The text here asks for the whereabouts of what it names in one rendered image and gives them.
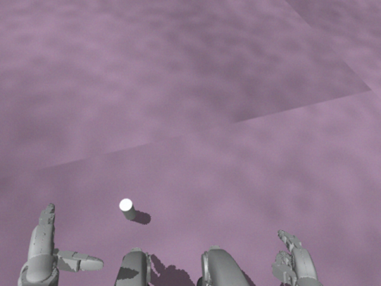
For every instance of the left robot hand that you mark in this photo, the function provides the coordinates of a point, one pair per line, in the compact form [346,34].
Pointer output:
[42,242]

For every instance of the right robot hand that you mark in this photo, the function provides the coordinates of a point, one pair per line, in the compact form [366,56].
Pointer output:
[297,265]

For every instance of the can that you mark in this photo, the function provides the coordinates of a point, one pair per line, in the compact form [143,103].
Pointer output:
[127,208]

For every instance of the left robot arm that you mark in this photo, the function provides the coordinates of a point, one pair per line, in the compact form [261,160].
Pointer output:
[39,271]

